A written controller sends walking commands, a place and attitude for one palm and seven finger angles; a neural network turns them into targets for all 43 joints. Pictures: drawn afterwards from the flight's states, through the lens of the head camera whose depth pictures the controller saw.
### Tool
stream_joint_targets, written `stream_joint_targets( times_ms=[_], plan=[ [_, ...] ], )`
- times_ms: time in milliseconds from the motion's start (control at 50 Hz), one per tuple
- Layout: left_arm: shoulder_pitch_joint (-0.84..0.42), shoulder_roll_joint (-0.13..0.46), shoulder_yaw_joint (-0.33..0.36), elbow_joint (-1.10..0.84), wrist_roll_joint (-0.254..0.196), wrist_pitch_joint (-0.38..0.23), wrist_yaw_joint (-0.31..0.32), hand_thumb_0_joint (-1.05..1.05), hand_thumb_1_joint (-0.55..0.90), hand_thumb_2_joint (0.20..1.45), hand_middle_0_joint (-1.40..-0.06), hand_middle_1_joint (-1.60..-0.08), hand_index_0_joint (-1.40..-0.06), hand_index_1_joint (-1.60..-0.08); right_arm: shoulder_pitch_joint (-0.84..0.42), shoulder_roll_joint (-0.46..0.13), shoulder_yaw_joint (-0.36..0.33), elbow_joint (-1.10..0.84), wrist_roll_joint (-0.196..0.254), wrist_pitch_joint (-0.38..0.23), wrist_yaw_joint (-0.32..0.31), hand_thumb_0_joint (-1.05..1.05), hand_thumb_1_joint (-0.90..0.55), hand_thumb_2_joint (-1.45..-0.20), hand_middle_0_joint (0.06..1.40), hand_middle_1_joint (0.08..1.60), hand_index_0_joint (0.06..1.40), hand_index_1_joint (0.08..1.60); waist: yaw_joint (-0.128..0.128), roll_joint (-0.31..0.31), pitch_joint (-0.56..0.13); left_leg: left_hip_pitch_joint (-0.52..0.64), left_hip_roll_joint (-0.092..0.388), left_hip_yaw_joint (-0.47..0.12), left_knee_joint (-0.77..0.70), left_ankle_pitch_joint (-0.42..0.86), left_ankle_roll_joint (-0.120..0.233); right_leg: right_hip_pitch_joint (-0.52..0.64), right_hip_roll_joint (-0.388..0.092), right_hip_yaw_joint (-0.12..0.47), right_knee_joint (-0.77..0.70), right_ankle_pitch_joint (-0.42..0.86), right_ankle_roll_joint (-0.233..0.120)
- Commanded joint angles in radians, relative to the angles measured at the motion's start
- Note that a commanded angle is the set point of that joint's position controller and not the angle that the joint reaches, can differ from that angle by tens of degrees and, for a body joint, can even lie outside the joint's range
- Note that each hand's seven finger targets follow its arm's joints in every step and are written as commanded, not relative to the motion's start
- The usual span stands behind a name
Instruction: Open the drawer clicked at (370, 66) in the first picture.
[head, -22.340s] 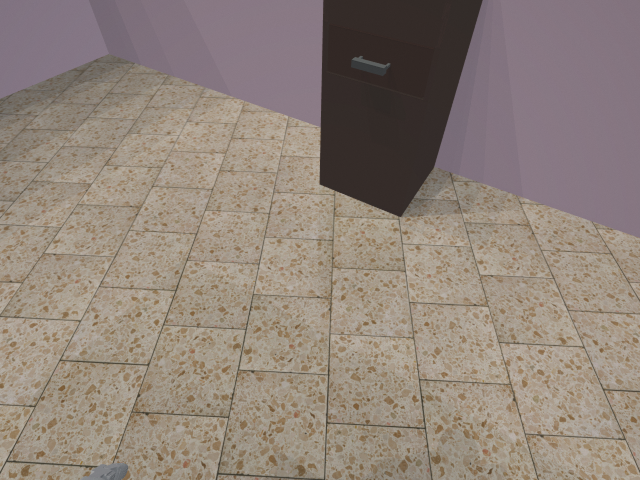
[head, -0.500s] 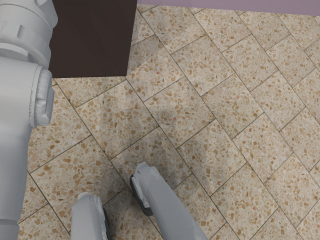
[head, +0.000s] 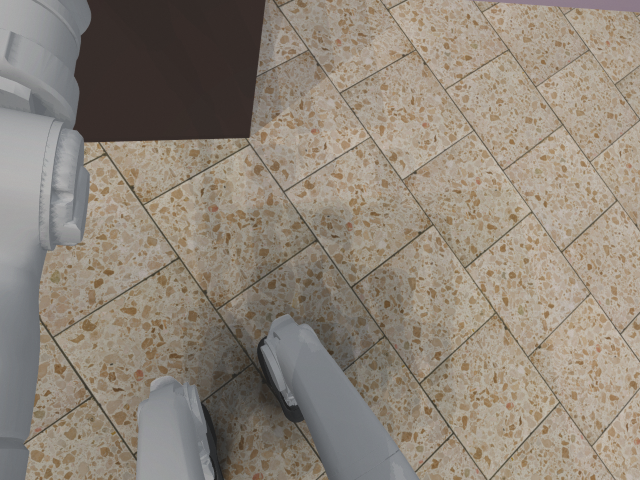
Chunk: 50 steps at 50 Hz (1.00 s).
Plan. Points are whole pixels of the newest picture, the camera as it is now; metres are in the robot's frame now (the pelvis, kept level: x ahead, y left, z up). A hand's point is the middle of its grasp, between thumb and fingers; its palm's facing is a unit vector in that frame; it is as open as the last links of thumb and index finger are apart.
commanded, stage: close the thumb around the handle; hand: left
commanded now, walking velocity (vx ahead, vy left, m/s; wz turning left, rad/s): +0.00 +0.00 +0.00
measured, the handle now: out of the picture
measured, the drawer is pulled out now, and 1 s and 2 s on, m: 0.00 0.00 0.09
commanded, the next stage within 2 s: pull the drawer open in 0.72 s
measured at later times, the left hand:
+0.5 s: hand out of the picture +0.69 +0.03 +0.06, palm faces +0.02 +0.01 -1.00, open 7.9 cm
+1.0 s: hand out of the picture +0.69 +0.03 +0.06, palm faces +0.02 +0.02 -1.00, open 5.7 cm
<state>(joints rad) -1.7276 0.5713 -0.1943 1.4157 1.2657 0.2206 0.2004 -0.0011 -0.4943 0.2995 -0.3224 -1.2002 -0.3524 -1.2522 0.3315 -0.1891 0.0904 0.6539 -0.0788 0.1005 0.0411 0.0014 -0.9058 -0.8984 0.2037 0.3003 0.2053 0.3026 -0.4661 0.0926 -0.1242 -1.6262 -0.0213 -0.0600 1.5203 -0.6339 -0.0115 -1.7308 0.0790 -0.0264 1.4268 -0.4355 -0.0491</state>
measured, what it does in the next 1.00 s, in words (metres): stands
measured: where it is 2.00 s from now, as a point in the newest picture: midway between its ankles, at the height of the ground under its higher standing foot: (249, 428)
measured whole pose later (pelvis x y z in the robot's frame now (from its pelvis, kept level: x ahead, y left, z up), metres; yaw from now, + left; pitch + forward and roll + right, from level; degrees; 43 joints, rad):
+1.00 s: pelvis +0.01 +0.01 +0.00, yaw -1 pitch +42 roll -1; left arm -1.68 0.56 -0.18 1.38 1.27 0.21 0.23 -0.01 0.66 0.82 -0.37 -1.35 -0.42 -1.35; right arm 0.35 -0.19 0.08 0.64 -0.09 0.11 0.05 0.00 -0.91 -0.90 0.20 0.30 0.21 0.30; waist -0.47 0.09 -0.13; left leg -1.61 -0.02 -0.05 1.52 -0.64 -0.01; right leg -1.71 0.08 -0.02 1.42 -0.45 -0.03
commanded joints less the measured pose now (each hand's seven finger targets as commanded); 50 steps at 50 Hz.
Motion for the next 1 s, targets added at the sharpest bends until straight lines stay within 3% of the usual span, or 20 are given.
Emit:
stream_joint_targets(
  times_ms=[0, 80, 260, 320, 340, 400, 460, 500, 580, 660, 720, 800, 880, 980],
  plan=[
    [-0.520, 0.080, 0.006, -0.173, 0.013, -0.007, 0.025, 0.000, -0.500, 0.300, -0.300, -1.200, -0.300, -1.200, 0.297, -0.234, -0.075, 0.016, -0.004, 0.012, -0.016, 0.000, -0.900, -0.900, 0.200, 0.300, 0.200, 0.300, -0.074, 0.204, -0.684, 0.158, 0.021, 0.054, -0.137, 0.233, 0.098, 0.703, -0.032, 0.021, -0.162, 0.224, 0.015],
    [-0.541, 0.075, 0.003, -0.201, 0.018, -0.019, 0.036, 0.000, -0.276, 0.396, -0.316, -1.224, -0.316, -1.224, 0.306, -0.233, -0.080, 0.017, -0.008, 0.011, -0.014, 0.000, -0.900, -0.900, 0.200, 0.300, 0.200, 0.300, -0.071, 0.239, -0.718, 0.200, 0.025, 0.045, -0.138, 0.258, 0.095, 0.690, -0.032, 0.014, -0.152, 0.241, 0.014],
    [-0.541, 0.105, 0.017, -0.197, 0.016, -0.001, 0.051, 0.000, 0.228, 0.612, -0.352, -1.278, -0.352, -1.278, 0.306, -0.233, -0.077, 0.019, -0.010, 0.015, -0.014, 0.000, -0.900, -0.900, 0.200, 0.300, 0.200, 0.300, -0.067, 0.232, -0.721, 0.192, 0.023, 0.058, -0.140, 0.262, 0.094, 0.728, -0.033, 0.017, -0.157, 0.254, 0.017],
    [-0.553, 0.123, 0.021, -0.237, 0.016, -0.002, 0.051, 0.000, 0.396, 0.684, -0.364, -1.296, -0.364, -1.296, 0.307, -0.230, -0.076, 0.014, -0.011, 0.014, -0.015, 0.000, -0.900, -0.900, 0.200, 0.300, 0.200, 0.300, -0.060, 0.256, -0.768, 0.210, 0.023, 0.060, -0.138, 0.286, 0.092, 0.754, -0.036, 0.019, -0.150, 0.289, 0.017],
    [-0.550, 0.136, 0.027, -0.225, 0.021, -0.001, 0.049, 0.000, 0.452, 0.708, -0.368, -1.302, -0.368, -1.302, 0.304, -0.232, -0.076, 0.013, -0.011, 0.016, -0.014, 0.000, -0.900, -0.900, 0.200, 0.300, 0.200, 0.300, -0.057, 0.259, -0.769, 0.222, 0.022, 0.057, -0.140, 0.296, 0.089, 0.753, -0.034, 0.016, -0.147, 0.291, 0.014],
    [-0.526, 0.096, 0.012, -0.187, 0.019, 0.006, 0.052, 0.000, 0.620, 0.780, -0.380, -1.320, -0.380, -1.320, 0.297, -0.237, -0.074, 0.013, -0.007, 0.021, -0.014, 0.000, -0.900, -0.900, 0.200, 0.300, 0.200, 0.300, -0.062, 0.236, -0.695, 0.200, 0.025, 0.051, -0.147, 0.264, 0.092, 0.703, -0.033, 0.010, -0.157, 0.244, 0.016],
    [-0.552, 0.101, 0.013, -0.212, 0.026, -0.003, 0.056, 0.000, 0.788, 0.852, -0.392, -1.338, -0.392, -1.338, 0.305, -0.236, -0.076, 0.013, -0.010, 0.018, -0.015, 0.000, -0.900, -0.900, 0.200, 0.300, 0.200, 0.300, -0.065, 0.252, -0.738, 0.235, 0.030, 0.041, -0.146, 0.295, 0.091, 0.705, -0.033, 0.006, -0.146, 0.272, 0.016],
    [-0.531, 0.083, 0.013, -0.195, 0.021, 0.001, 0.058, 0.000, 0.900, 0.900, -0.400, -1.350, -0.400, -1.350, 0.305, -0.236, -0.080, 0.017, -0.014, 0.018, -0.011, 0.000, -0.900, -0.900, 0.200, 0.300, 0.200, 0.300, -0.067, 0.244, -0.718, 0.238, 0.031, 0.040, -0.143, 0.301, 0.091, 0.685, -0.033, -0.001, -0.146, 0.273, 0.017],
    [-0.529, 0.093, 0.017, -0.183, 0.021, 0.002, 0.056, 0.000, 0.900, 0.900, -0.400, -1.350, -0.400, -1.350, 0.305, -0.236, -0.076, 0.015, -0.012, 0.021, -0.012, 0.000, -0.900, -0.900, 0.200, 0.300, 0.200, 0.300, -0.067, 0.233, -0.710, 0.220, 0.029, 0.041, -0.144, 0.296, 0.091, 0.695, -0.032, 0.001, -0.144, 0.272, 0.016],
    [-0.571, 0.081, 0.012, -0.244, 0.023, -0.012, 0.072, 0.000, 0.900, 0.900, -0.400, -1.350, -0.400, -1.350, 0.314, -0.232, -0.086, 0.019, -0.019, 0.014, -0.008, 0.000, -0.900, -0.900, 0.200, 0.300, 0.200, 0.300, -0.070, 0.280, -0.765, 0.299, 0.036, 0.023, -0.141, 0.336, 0.085, 0.670, -0.033, -0.005, -0.136, 0.292, 0.017],
    [-0.546, 0.091, 0.018, -0.209, 0.011, 0.001, 0.068, 0.000, 0.900, 0.900, -0.400, -1.350, -0.400, -1.350, 0.305, -0.234, -0.080, 0.018, -0.015, 0.015, -0.008, 0.000, -0.900, -0.900, 0.200, 0.300, 0.200, 0.300, -0.069, 0.256, -0.719, 0.256, 0.031, 0.034, -0.149, 0.292, 0.088, 0.677, -0.031, -0.004, -0.148, 0.255, 0.017],
    [-0.549, 0.090, 0.016, -0.210, 0.012, 0.002, 0.067, 0.000, 0.900, 0.900, -0.400, -1.350, -0.400, -1.350, 0.308, -0.233, -0.077, 0.021, -0.014, 0.014, -0.010, 0.000, -0.900, -0.900, 0.200, 0.300, 0.200, 0.300, -0.071, 0.262, -0.711, 0.255, 0.034, 0.033, -0.152, 0.292, 0.089, 0.671, -0.031, -0.005, -0.148, 0.255, 0.016],
    [-0.511, 0.104, 0.023, -0.204, 0.018, 0.004, 0.060, 0.000, 0.900, 0.900, -0.400, -1.350, -0.400, -1.350, 0.305, -0.234, -0.074, 0.012, -0.013, 0.020, -0.010, 0.000, -0.900, -0.900, 0.200, 0.300, 0.200, 0.300, -0.053, 0.253, -0.722, 0.249, 0.031, 0.034, -0.155, 0.307, 0.087, 0.698, -0.034, -0.006, -0.141, 0.274, 0.015],
    [-0.426, 0.075, 0.019, -0.223, 0.007, 0.005, 0.051, 0.000, 0.900, 0.900, -0.400, -1.350, -0.400, -1.350, 0.305, -0.231, -0.082, -0.003, -0.009, 0.022, -0.003, 0.000, -0.900, -0.900, 0.200, 0.300, 0.200, 0.300, -0.020, 0.242, -0.754, 0.284, 0.027, 0.033, -0.164, 0.345, 0.082, 0.731, -0.032, -0.008, -0.138, 0.316, 0.013]
  ],
)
